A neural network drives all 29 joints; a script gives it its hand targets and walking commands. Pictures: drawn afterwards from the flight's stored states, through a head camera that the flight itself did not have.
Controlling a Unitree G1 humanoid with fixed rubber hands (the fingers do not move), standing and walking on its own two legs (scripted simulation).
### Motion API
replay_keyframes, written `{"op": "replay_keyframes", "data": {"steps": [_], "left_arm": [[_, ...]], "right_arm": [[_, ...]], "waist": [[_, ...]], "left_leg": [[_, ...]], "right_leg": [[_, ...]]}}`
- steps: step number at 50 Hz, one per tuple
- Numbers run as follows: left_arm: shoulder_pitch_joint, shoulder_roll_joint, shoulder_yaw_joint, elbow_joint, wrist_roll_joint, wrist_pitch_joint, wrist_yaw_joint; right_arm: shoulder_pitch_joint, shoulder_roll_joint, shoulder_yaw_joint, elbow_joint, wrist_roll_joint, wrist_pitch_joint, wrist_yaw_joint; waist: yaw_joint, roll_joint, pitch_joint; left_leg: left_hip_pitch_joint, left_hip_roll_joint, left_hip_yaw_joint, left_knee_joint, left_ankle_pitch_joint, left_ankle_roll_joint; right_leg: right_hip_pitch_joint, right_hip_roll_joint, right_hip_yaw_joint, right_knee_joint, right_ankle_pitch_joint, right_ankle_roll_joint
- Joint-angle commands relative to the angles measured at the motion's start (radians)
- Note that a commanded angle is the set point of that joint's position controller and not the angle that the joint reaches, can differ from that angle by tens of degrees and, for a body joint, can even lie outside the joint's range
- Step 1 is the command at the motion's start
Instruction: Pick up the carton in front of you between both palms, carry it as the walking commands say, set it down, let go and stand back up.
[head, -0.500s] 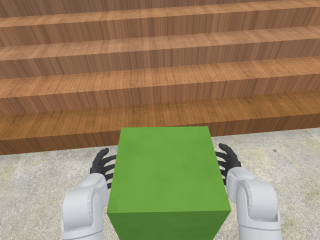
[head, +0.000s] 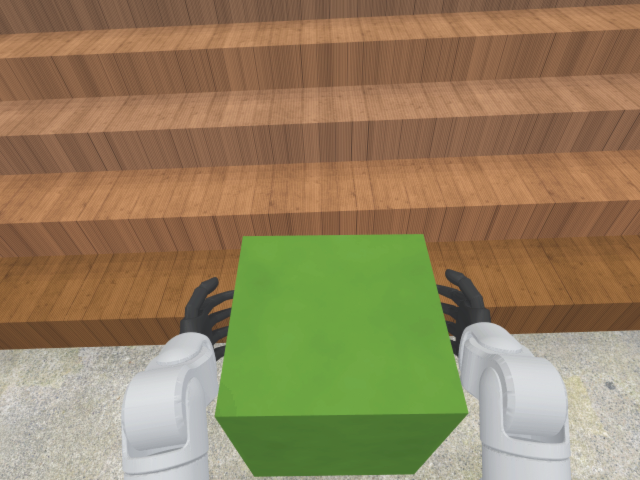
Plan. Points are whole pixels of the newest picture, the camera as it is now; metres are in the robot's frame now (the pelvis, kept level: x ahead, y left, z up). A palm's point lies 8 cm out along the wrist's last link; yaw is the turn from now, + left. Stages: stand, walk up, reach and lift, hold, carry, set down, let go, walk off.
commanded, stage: carry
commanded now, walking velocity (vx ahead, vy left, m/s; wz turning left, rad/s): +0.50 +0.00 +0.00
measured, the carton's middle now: (333, 362) +0.28 +0.01 +0.03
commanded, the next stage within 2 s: none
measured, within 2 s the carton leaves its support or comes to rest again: neither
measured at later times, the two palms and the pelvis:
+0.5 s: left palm (244, 108) +0.68 +0.14 +0.16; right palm (421, 106) +0.67 -0.16 +0.16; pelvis +0.33 +0.01 -0.01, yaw -2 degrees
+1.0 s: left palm (266, 49) +1.04 +0.14 +0.13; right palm (392, 40) +1.03 -0.16 +0.14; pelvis +0.64 +0.00 -0.01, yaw -3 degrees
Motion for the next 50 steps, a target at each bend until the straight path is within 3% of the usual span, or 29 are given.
{"op": "replay_keyframes", "data": {"steps": [1,3,4,5,6,7,8,10,12,14,19,23,25,27,28,29,30,31,32,33,35,38,41,44,46,47,48,49,50], "left_arm": [[-0.425,-0.848,-0.714,-0.035,-0.381,0.026,-0.271],[-0.473,-0.838,-0.717,-0.074,-0.388,0.030,-0.266],[-0.502,-0.827,-0.717,-0.104,-0.394,0.035,-0.262],[-0.525,-0.803,-0.713,-0.124,-0.397,0.042,-0.256],[-0.565,-0.794,-0.724,-0.169,-0.411,0.056,-0.249],[-0.593,-0.780,-0.723,-0.182,-0.413,0.062,-0.246],[-0.611,-0.796,-0.723,-0.177,-0.415,0.063,-0.241],[-0.635,-0.803,-0.715,-0.184,-0.413,0.061,-0.231],[-0.651,-0.790,-0.713,-0.181,-0.404,0.064,-0.219],[-0.680,-0.762,-0.714,-0.157,-0.390,0.070,-0.206],[-0.874,-0.669,-0.673,-0.018,-0.382,0.106,-0.177],[-1.043,-0.649,-0.602,0.127,-0.413,0.144,-0.171],[-1.132,-0.661,-0.554,0.207,-0.430,0.155,-0.172],[-1.185,-0.677,-0.499,0.304,-0.442,0.159,-0.176],[-1.211,-0.674,-0.469,0.346,-0.445,0.160,-0.177],[-1.284,-0.659,-0.439,0.380,-0.438,0.153,-0.179],[-1.315,-0.716,-0.440,0.405,-0.464,0.153,-0.181],[-1.363,-0.775,-0.436,0.388,-0.482,0.144,-0.185],[-1.430,-0.829,-0.436,0.363,-0.503,0.138,-0.191],[-1.497,-0.874,-0.438,0.331,-0.524,0.131,-0.194],[-1.564,-0.923,-0.427,0.291,-0.543,0.124,-0.191],[-1.561,-0.940,-0.421,0.260,-0.526,0.119,-0.181],[-1.526,-0.925,-0.440,0.236,-0.503,0.112,-0.178],[-1.487,-0.893,-0.463,0.192,-0.476,0.105,-0.173],[-1.456,-0.873,-0.490,0.188,-0.462,0.106,-0.169],[-1.472,-0.873,-0.505,0.190,-0.463,0.110,-0.171],[-1.465,-0.874,-0.524,0.197,-0.466,0.110,-0.171],[-1.479,-0.880,-0.546,0.193,-0.471,0.106,-0.170],[-1.490,-0.879,-0.565,0.185,-0.475,0.100,-0.170]], "right_arm": [[-0.426,0.867,0.712,-0.016,0.361,0.007,0.239],[-0.470,0.857,0.710,-0.053,0.381,0.012,0.244],[-0.488,0.844,0.703,-0.068,0.391,0.016,0.244],[-0.499,0.828,0.692,-0.078,0.395,0.022,0.243],[-0.503,0.805,0.676,-0.061,0.384,0.020,0.244],[-0.509,0.815,0.679,-0.065,0.397,0.022,0.241],[-0.548,0.816,0.681,-0.110,0.415,0.028,0.238],[-0.601,0.823,0.695,-0.146,0.433,0.034,0.232],[-0.656,0.809,0.702,-0.163,0.444,0.039,0.227],[-0.691,0.763,0.702,-0.155,0.451,0.049,0.227],[-0.888,0.642,0.657,-0.015,0.471,0.088,0.222],[-1.052,0.634,0.589,0.149,0.484,0.121,0.205],[-1.139,0.655,0.553,0.231,0.489,0.133,0.193],[-1.214,0.686,0.518,0.308,0.488,0.142,0.182],[-1.258,0.695,0.499,0.344,0.486,0.144,0.178],[-1.321,0.751,0.483,0.369,0.496,0.146,0.174],[-1.366,0.756,0.462,0.396,0.488,0.144,0.169],[-1.423,0.799,0.457,0.393,0.500,0.140,0.166],[-1.468,0.849,0.449,0.386,0.510,0.132,0.162],[-1.499,0.886,0.438,0.381,0.513,0.126,0.157],[-1.520,0.917,0.411,0.371,0.499,0.117,0.143],[-1.480,0.924,0.392,0.371,0.452,0.105,0.121],[-1.430,0.908,0.403,0.349,0.403,0.091,0.109],[-1.410,0.878,0.428,0.302,0.377,0.086,0.108],[-1.381,0.853,0.443,0.290,0.369,0.088,0.117],[-1.387,0.839,0.444,0.298,0.359,0.086,0.122],[-1.385,0.826,0.451,0.303,0.353,0.087,0.130],[-1.354,0.833,0.453,0.313,0.366,0.086,0.138],[-1.330,0.843,0.469,0.302,0.379,0.081,0.148]], "waist": [[0.001,-0.158,-0.099],[-0.015,-0.155,-0.133],[-0.029,-0.115,-0.187],[-0.053,-0.045,-0.257],[-0.059,0.218,-0.356],[-0.056,0.324,-0.335],[-0.054,0.238,-0.331],[-0.049,0.056,-0.325],[-0.041,0.067,-0.334],[-0.042,0.101,-0.315],[-0.065,0.131,-0.224],[-0.060,0.143,-0.163],[-0.037,0.136,-0.189],[0.020,0.044,-0.317],[0.049,-0.100,-0.381],[0.042,-0.350,-0.418],[0.045,-0.318,-0.408],[0.050,-0.253,-0.402],[0.047,-0.133,-0.404],[0.043,-0.088,-0.404],[0.036,-0.093,-0.450],[0.042,-0.099,-0.472],[0.052,-0.161,-0.524],[0.066,-0.195,-0.515],[0.061,-0.173,-0.501],[0.060,-0.136,-0.491],[0.023,-0.094,-0.509],[-0.107,-0.081,-0.539],[-0.207,0.026,-0.533]], "left_leg": [[0.049,-0.027,0.058,-0.092,0.068,0.017],[0.224,-0.071,0.110,-0.135,0.024,0.030],[0.408,-0.113,0.142,-0.137,-0.045,0.035],[0.629,-0.023,0.020,-0.138,-0.119,0.040],[0.842,0.270,-0.482,-0.264,-0.356,0.185],[0.892,0.336,-0.697,-0.391,-0.234,0.238],[0.880,0.327,-0.583,-0.352,-0.073,0.230],[0.783,0.275,-0.399,-0.303,0.125,0.174],[0.715,0.237,-0.263,-0.328,0.134,0.131],[0.692,0.213,-0.189,-0.349,0.129,0.135],[0.656,0.156,-0.075,-0.349,0.133,0.155],[0.616,0.138,-0.034,-0.305,0.221,0.129],[0.630,0.129,0.000,-0.194,0.325,0.103],[0.524,0.045,0.062,0.114,0.312,0.058],[0.365,0.006,0.052,0.365,0.043,0.038],[0.014,-0.147,-0.024,0.602,-0.388,0.000],[-0.114,-0.124,-0.133,0.739,-0.450,0.025],[-0.154,-0.089,-0.167,0.773,-0.407,0.046],[-0.163,-0.061,-0.178,0.739,-0.334,0.050],[-0.149,-0.039,-0.183,0.689,-0.287,0.046],[-0.110,-0.036,-0.172,0.608,-0.255,0.037],[-0.145,-0.047,-0.136,0.475,-0.270,0.029],[-0.155,-0.094,-0.055,0.486,-0.253,0.046],[-0.202,-0.086,-0.050,0.446,-0.218,0.074],[-0.228,-0.079,-0.068,0.374,-0.234,0.091],[-0.202,-0.129,-0.011,0.312,-0.252,0.089],[-0.051,-0.129,-0.016,0.015,-0.160,0.081],[0.220,-0.141,0.026,-0.308,0.141,0.053],[0.666,-0.097,-0.003,-0.468,0.477,0.061]], "right_leg": [[0.124,-0.202,0.084,-0.029,0.501,-0.075],[0.092,-0.180,0.024,0.121,0.627,-0.050],[0.016,-0.142,-0.010,0.281,0.647,-0.031],[-0.143,-0.124,-0.001,0.477,0.474,-0.008],[-0.428,-0.017,0.032,0.809,0.231,0.042],[-0.629,0.062,0.126,0.983,-0.150,0.035],[-0.679,0.002,0.207,1.091,-0.146,0.007],[-0.681,-0.076,0.250,1.033,-0.043,-0.023],[-0.616,-0.087,0.229,0.916,0.027,-0.016],[-0.612,-0.070,0.193,0.816,0.050,-0.003],[-0.629,-0.045,0.114,0.512,0.150,-0.002],[-0.537,-0.008,0.069,0.341,0.254,-0.033],[-0.442,0.014,0.053,0.279,0.266,-0.053],[-0.106,0.055,0.025,0.235,0.216,-0.059],[0.057,-0.148,0.307,0.223,0.162,-0.075],[0.257,-0.336,0.723,0.114,0.157,-0.231],[0.278,-0.337,0.752,0.098,0.174,-0.256],[0.260,-0.299,0.665,0.138,0.277,-0.245],[0.234,-0.277,0.574,0.160,0.400,-0.226],[0.191,-0.265,0.504,0.164,0.516,-0.211],[0.190,-0.250,0.423,0.152,0.575,-0.195],[0.246,-0.236,0.357,0.171,0.682,-0.215],[0.295,-0.212,0.252,0.276,0.954,-0.218],[0.351,-0.198,0.261,0.301,0.967,-0.215],[0.402,-0.199,0.264,0.350,1.043,-0.201],[0.432,-0.163,0.220,0.403,1.317,-0.174],[0.400,-0.123,0.178,0.525,1.535,-0.133],[0.303,-0.104,0.150,0.706,1.514,-0.105],[-0.066,-0.058,0.121,0.950,1.102,-0.053]]}}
